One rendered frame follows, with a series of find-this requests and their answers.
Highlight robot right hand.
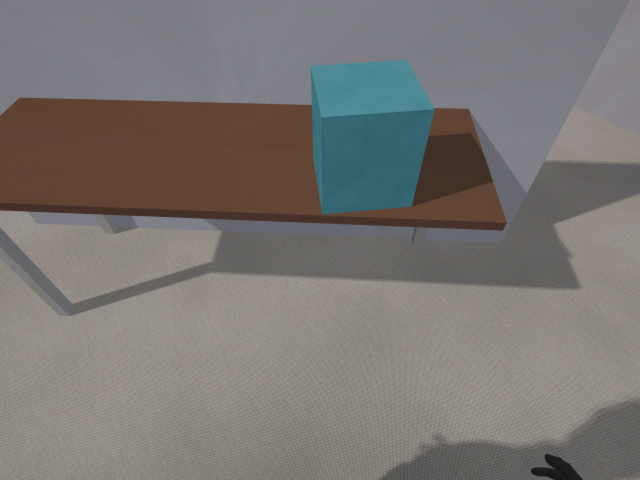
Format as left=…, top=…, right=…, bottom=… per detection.
left=531, top=454, right=583, bottom=480

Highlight carton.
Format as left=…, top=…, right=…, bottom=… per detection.
left=311, top=60, right=435, bottom=214

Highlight table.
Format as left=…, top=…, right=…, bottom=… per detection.
left=0, top=98, right=507, bottom=316

